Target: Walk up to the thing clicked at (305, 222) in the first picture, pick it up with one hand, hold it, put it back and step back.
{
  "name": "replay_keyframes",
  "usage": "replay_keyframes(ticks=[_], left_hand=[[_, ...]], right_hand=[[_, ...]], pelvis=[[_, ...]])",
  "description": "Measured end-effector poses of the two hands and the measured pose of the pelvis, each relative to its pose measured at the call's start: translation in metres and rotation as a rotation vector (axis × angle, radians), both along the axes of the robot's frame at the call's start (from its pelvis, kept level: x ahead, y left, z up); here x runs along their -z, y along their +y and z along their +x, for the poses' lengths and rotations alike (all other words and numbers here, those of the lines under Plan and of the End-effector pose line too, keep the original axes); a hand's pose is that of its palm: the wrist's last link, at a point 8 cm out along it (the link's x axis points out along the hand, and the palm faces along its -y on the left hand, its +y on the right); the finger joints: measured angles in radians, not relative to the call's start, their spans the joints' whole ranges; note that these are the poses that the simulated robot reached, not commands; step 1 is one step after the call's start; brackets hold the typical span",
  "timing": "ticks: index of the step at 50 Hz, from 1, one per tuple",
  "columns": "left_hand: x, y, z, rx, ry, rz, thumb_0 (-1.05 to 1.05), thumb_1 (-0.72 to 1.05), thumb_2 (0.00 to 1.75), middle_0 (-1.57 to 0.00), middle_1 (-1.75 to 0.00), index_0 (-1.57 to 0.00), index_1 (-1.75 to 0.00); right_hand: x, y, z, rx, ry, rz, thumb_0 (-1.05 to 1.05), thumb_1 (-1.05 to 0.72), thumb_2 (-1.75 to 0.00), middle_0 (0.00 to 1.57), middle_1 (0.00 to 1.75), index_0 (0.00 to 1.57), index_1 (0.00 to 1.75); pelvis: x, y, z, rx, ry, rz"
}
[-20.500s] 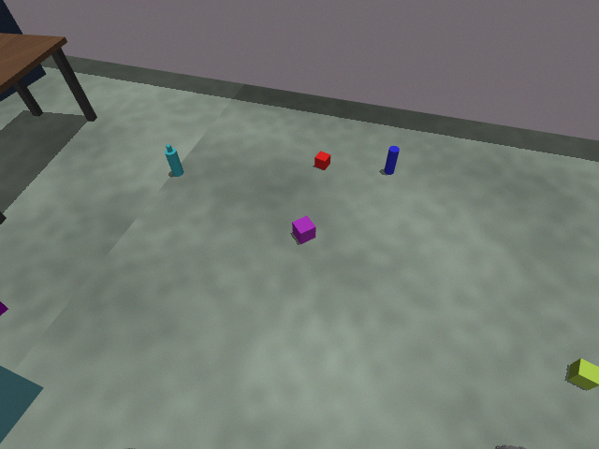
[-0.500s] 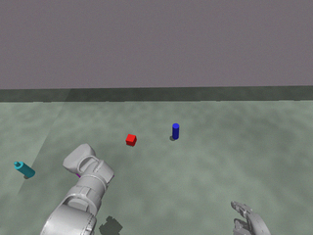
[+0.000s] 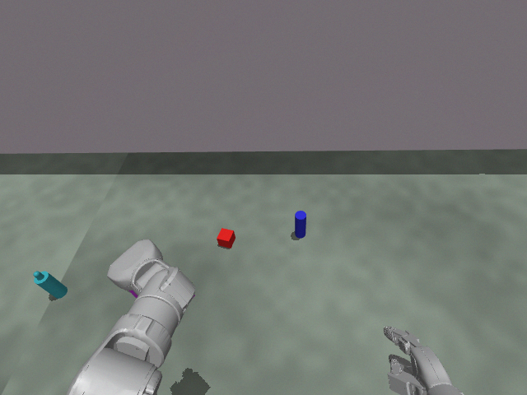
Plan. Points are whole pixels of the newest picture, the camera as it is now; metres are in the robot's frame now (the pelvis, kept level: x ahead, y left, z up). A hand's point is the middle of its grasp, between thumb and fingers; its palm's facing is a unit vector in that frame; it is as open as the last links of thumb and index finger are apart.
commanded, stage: hold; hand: left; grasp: from above
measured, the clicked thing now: (161, 291) +0.30 +0.23 -0.07
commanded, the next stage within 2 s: crouch in 0.56 s
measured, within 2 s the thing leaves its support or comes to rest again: neither
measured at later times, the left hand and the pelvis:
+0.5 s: hand (158, 287) +0.29 +0.22 -0.04, palm faces -0.24 -0.36 -0.90, open 10.1 cm; pelvis +0.00 +0.00 +0.00, yaw +0 degrees
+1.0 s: hand (164, 304) +0.28 +0.22 -0.08, palm faces -0.34 -0.33 -0.88, open 10.1 cm; pelvis -0.01 +0.00 -0.01, yaw +0 degrees
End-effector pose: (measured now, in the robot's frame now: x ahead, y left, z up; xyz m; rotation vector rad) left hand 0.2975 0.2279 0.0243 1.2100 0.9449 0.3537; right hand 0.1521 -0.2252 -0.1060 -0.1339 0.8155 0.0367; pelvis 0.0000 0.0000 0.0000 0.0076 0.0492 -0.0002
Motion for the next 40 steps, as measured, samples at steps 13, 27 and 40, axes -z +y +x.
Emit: replay_keyframes(ticks=[13,27,40], left_hand=[[0.0060,-0.0061,-0.0062,0.015,-0.003,0.000,-0.01,-0.09,0.48,-0.84,-0.40,-0.81,-0.46],[0.0048,-0.0045,-0.0035,-0.012,0.004,-0.003,-0.01,-0.10,0.48,-0.85,-0.40,-0.82,-0.46],[0.0085,-0.0047,-0.0006,-0.002,0.008,0.009,-0.01,-0.08,0.47,-0.83,-0.41,-0.81,-0.44]], right_hand=[[0.0008,-0.0011,-0.0033,0.003,0.001,-0.006,0.01,-0.92,-0.91,0.19,0.30,0.20,0.30],[0.0005,0.0001,-0.0020,0.006,-0.003,-0.004,0.01,-0.92,-0.91,0.19,0.30,0.20,0.30],[0.0007,0.0005,-0.0034,0.011,0.007,-0.010,0.01,-0.90,-0.91,0.19,0.30,0.20,0.30]], pelvis=[[0.0002,-0.0011,-0.0031,0.001,0.002,-0.001],[0.0003,0.0005,-0.0026,0.004,0.004,-0.002],[0.0006,0.0029,-0.0009,0.004,0.009,-0.004]])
